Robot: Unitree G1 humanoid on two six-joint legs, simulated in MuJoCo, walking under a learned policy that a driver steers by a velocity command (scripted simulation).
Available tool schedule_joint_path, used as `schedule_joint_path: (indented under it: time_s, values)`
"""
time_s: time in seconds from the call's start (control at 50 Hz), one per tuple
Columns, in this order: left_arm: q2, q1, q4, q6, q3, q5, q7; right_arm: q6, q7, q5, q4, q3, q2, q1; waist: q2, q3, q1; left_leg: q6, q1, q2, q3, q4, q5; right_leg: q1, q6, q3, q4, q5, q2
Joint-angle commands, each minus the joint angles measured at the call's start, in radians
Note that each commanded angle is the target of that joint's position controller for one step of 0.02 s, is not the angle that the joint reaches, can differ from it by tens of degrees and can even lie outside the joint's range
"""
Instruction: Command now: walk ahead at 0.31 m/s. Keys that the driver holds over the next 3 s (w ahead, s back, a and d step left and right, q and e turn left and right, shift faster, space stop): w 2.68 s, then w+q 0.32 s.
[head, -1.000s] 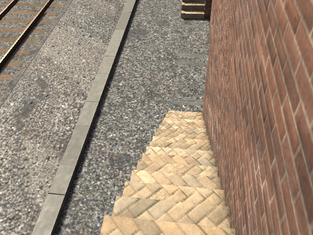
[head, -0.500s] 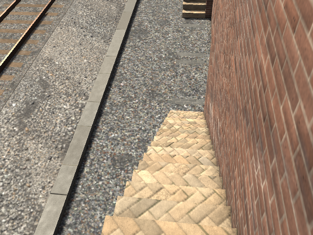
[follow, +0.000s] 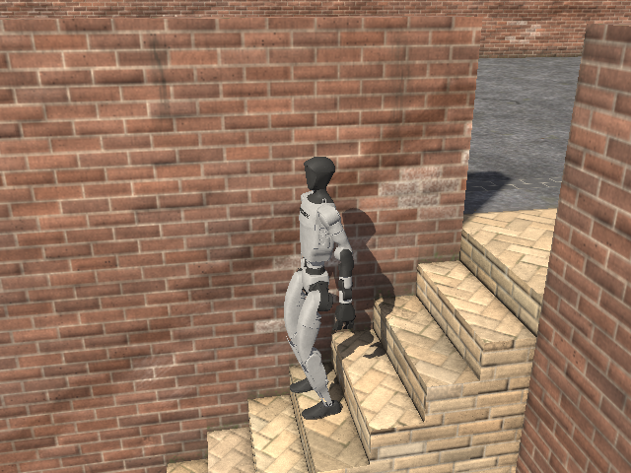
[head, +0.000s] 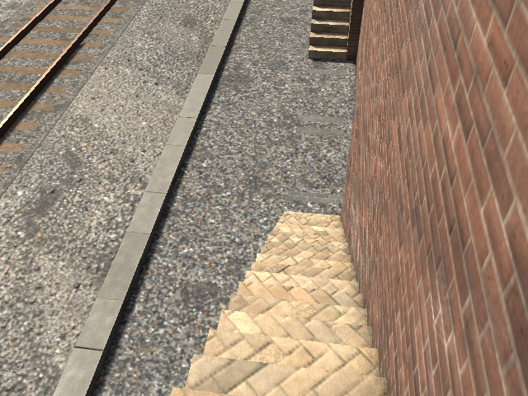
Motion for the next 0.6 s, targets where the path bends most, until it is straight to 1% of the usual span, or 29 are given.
schedule_joint_path:
  time_s: [0.02,0.04,0.06,0.08,0.1,0.12,0.14,0.16,0.18,0.22,0.24,0.26,0.28,0.3,0.32,0.34,0.36,0.38,0.4,0.42,0.44,0.46,0.48,0.5,0.52,0.54,0.56,0.58,0.6]
  values:
    - [0.159,0.052,-0.012,0.006,0.045,-0.001,0.007,-0.017,-0.007,-0.022,-0.031,0.005,-0.009,0.042,-0.09,0.186,-0.02,0.031,-0.097,-0.003,0.066,0.013,-0.068,-0.17,-0.136,0.239,-0.138,-0.424,-0.169]
    - [0.148,0.016,-0.026,0.009,0.045,0.0,0.008,-0.018,-0.008,-0.02,-0.022,0.003,-0.019,0.082,-0.067,0.185,-0.041,0.033,-0.062,-0.011,0.061,-0.003,-0.103,-0.206,-0.125,0.182,-0.072,-0.394,-0.125]
    - [0.119,-0.024,-0.033,0.01,0.038,-0.005,0.008,-0.024,-0.011,-0.016,-0.022,-0.002,-0.043,0.109,-0.024,0.197,-0.053,0.03,-0.007,0.001,0.011,-0.029,-0.124,-0.277,-0.107,0.102,0.018,-0.315,-0.059]
    - [0.092,-0.037,-0.043,0.006,0.03,-0.008,0.01,-0.025,-0.014,-0.014,-0.017,-0.015,-0.089,0.136,0.079,0.205,-0.061,0.037,0.044,0.04,-0.083,-0.078,-0.174,-0.354,-0.085,0.016,0.149,-0.266,0.006]
    - [0.094,-0.06,-0.058,-0.001,0.034,0.007,0.016,-0.031,-0.021,-0.01,-0.008,-0.034,-0.151,0.205,0.168,0.232,-0.083,0.088,0.087,0.141,-0.243,-0.141,-0.114,-0.45,-0.059,-0.051,0.313,-0.182,0.046]
    - [0.135,-0.1,-0.072,-0.008,0.045,0.028,0.019,-0.037,-0.029,-0.008,0.004,-0.052,-0.19,0.26,0.16,0.266,-0.105,0.156,0.138,0.228,-0.375,-0.151,-0.019,-0.572,-0.053,-0.031,0.462,-0.174,-0.007]
    - [0.161,-0.113,-0.074,-0.017,0.054,0.023,0.018,-0.045,-0.032,-0.015,0.006,-0.05,-0.177,0.283,0.119,0.275,-0.099,0.19,0.162,0.254,-0.4,-0.116,0.105,-0.638,-0.052,0.011,0.506,-0.144,-0.046]
    - [0.149,-0.088,-0.063,-0.02,0.057,0.017,0.016,-0.05,-0.036,-0.019,-0.003,-0.05,-0.164,0.262,0.119,0.254,-0.078,0.199,0.146,0.26,-0.397,-0.083,0.162,-0.645,-0.05,0.033,0.537,-0.138,-0.066]
    - [0.15,-0.06,-0.047,-0.02,0.062,0.016,0.013,-0.057,-0.038,-0.024,-0.007,-0.052,-0.159,0.249,0.108,0.242,-0.06,0.207,0.108,0.256,-0.367,-0.049,0.23,-0.614,-0.05,0.031,0.565,-0.105,-0.067]
    - [0.129,-0.017,-0.022,-0.016,0.061,0.014,0.008,-0.065,-0.038,-0.027,-0.019,-0.049,-0.144,0.211,0.104,0.211,-0.023,0.195,-0.011,0.233,-0.302,0.024,0.314,-0.528,-0.054,0.01,0.621,-0.024,-0.049]
    - [0.108,-0.088,-0.055,-0.025,0.067,0.022,0.006,-0.088,-0.048,-0.008,0.018,-0.028,-0.103,0.246,0.074,0.239,-0.031,0.182,0.031,0.226,-0.255,0.096,0.143,-0.663,-0.044,0.162,0.499,0.246,-0.112]
    - [0.118,-0.144,-0.079,-0.038,0.069,0.036,-0.003,-0.106,-0.051,0.007,0.028,-0.018,-0.07,0.257,0.061,0.23,-0.053,0.177,0.037,0.206,-0.25,0.146,0.037,-0.686,-0.032,0.122,0.402,0.388,-0.085]
    - [0.113,-0.181,-0.101,-0.046,0.069,0.048,-0.013,-0.116,-0.049,0.013,0.026,-0.016,-0.076,0.254,0.05,0.202,-0.061,0.183,-0.004,0.195,-0.259,0.165,0.055,-0.653,-0.027,0.095,0.354,0.477,-0.059]
    - [0.079,-0.207,-0.135,-0.047,0.051,0.055,-0.027,-0.131,-0.052,0.025,0.002,-0.024,-0.106,0.172,-0.014,0.183,-0.014,0.146,-0.229,0.174,-0.19,0.164,0.04,-0.421,-0.03,0.115,0.22,0.774,-0.056]
    - [0.047,-0.195,-0.129,-0.041,0.036,0.037,-0.038,-0.125,-0.054,0.025,-0.008,-0.025,-0.123,0.097,-0.018,0.134,0.016,0.121,-0.425,0.121,-0.094,0.185,-0.068,-0.143,-0.019,0.028,0.155,0.85,-0.002]
    - [0.048,-0.176,-0.126,-0.03,0.034,0.021,-0.043,-0.123,-0.049,0.023,-0.004,-0.03,-0.136,0.112,-0.024,0.138,0.012,0.12,-0.512,0.111,-0.081,0.205,-0.071,-0.004,-0.002,-0.021,0.178,0.84,0.042]
    - [0.066,-0.127,-0.108,-0.011,0.038,0.002,-0.034,-0.114,-0.052,0.016,0.011,-0.035,-0.139,0.117,0.015,0.155,0.025,0.109,-0.489,0.103,-0.069,0.277,-0.01,0.025,0.013,-0.027,0.155,0.805,0.044]
    - [0.106,0.058,-0.04,0.0,0.051,0.016,-0.025,-0.113,-0.046,0.019,0.021,-0.035,-0.145,0.087,0.059,0.067,0.085,0.089,-0.564,0.099,-0.043,0.424,0.045,0.219,0.006,-0.09,0.351,0.889,0.079]
    - [0.139,0.212,0.024,0.006,0.059,0.019,-0.008,-0.1,-0.042,0.009,0.017,-0.03,-0.135,0.09,0.044,0.045,0.145,0.065,-0.471,0.07,-0.015,0.583,0.181,0.244,-0.024,-0.059,0.304,0.783,0.064]
    - [0.175,0.268,0.018,0.007,0.072,0.027,0.006,-0.091,-0.039,-0.012,0.032,-0.038,-0.164,0.119,0.001,0.087,0.192,0.061,-0.302,0.013,0.025,0.784,0.372,0.193,-0.023,-0.085,0.011,0.693,0.039]
    - [0.194,0.223,-0.009,0.011,0.083,0.043,0.006,-0.067,-0.05,-0.017,0.044,-0.05,-0.167,0.131,-0.017,0.159,0.184,0.089,-0.228,-0.026,-0.017,0.963,0.33,0.164,-0.007,0.027,-0.293,0.625,-0.059]
    - [0.238,0.291,0.003,0.0,0.093,0.072,-0.004,-0.048,-0.057,-0.028,0.036,-0.051,-0.14,0.104,-0.071,0.183,0.21,0.119,-0.416,-0.101,-0.067,1.372,-0.059,0.312,-0.051,0.111,-0.274,0.622,-0.149]
    - [0.28,0.339,0.03,-0.028,0.067,0.081,-0.026,-0.067,-0.054,-0.004,-0.017,-0.029,-0.006,0.189,-0.219,0.122,0.1,0.111,-0.742,-0.14,-0.127,1.535,-0.536,0.501,-0.003,0.162,0.223,1.251,-0.253]
    - [0.264,0.343,0.047,-0.042,0.068,0.039,-0.052,-0.067,-0.055,-0.007,-0.002,-0.018,0.006,0.317,-0.173,0.067,0.013,0.139,-0.845,-0.087,-0.147,1.45,-0.411,0.495,-0.054,0.304,0.236,1.085,-0.315]
    - [0.231,0.32,0.04,-0.054,0.063,0.004,-0.056,-0.054,-0.058,-0.025,0.014,-0.017,-0.031,0.297,-0.124,0.103,0.009,0.128,-0.869,-0.051,-0.165,1.368,-0.307,0.34,-0.1,0.378,0.153,0.66,-0.315]
    - [0.267,0.312,0.054,-0.049,0.076,-0.022,-0.035,-0.042,-0.049,-0.046,0.0,-0.01,-0.032,0.25,-0.185,0.114,0.004,0.082,-0.924,-0.033,-0.142,1.378,-0.272,0.231,-0.183,0.606,0.032,0.162,-0.401]
    - [0.191,0.221,0.03,-0.061,0.044,-0.008,-0.012,-0.046,-0.056,-0.059,-0.044,-0.02,-0.082,0.09,-0.072,0.223,-0.011,0.035,-0.899,0.017,-0.243,1.082,0.032,0.024,-0.209,0.596,0.022,0.061,-0.393]
    - [0.151,0.221,0.031,-0.06,0.018,0.012,0.002,-0.04,-0.051,-0.042,-0.062,-0.02,-0.092,-0.006,-0.11,0.281,0.008,0.003,-0.89,0.008,-0.195,1.046,0.042,-0.082,-0.197,0.567,0.026,0.113,-0.354]
    - [0.084,0.153,0.008,-0.062,-0.011,0.013,0.025,-0.033,-0.039,-0.019,-0.044,-0.01,-0.063,-0.01,-0.052,0.331,-0.048,-0.052,-0.721,0.025,-0.175,0.791,0.279,-0.332,-0.159,0.399,0.067,0.18,-0.269]
Next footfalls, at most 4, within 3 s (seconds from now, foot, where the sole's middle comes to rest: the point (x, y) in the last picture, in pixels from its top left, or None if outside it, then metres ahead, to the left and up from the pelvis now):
0.46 right None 0.23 -0.07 -0.97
0.94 left None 0.50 0.08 -1.17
1.40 right None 0.72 -0.14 -1.36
1.90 left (272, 386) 0.99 0.01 -1.56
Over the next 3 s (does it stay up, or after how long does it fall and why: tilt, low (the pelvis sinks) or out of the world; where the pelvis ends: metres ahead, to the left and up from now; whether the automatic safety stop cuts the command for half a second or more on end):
stays up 1.38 -0.15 -1.18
